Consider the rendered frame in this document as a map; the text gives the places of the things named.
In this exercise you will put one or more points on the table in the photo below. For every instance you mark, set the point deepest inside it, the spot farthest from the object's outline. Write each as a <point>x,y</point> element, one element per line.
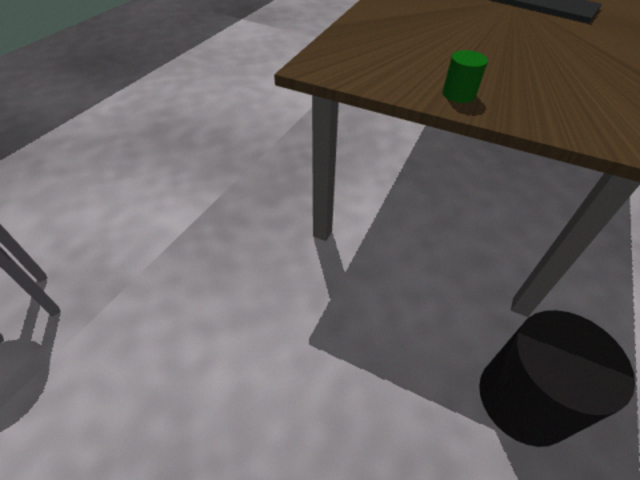
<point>554,87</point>

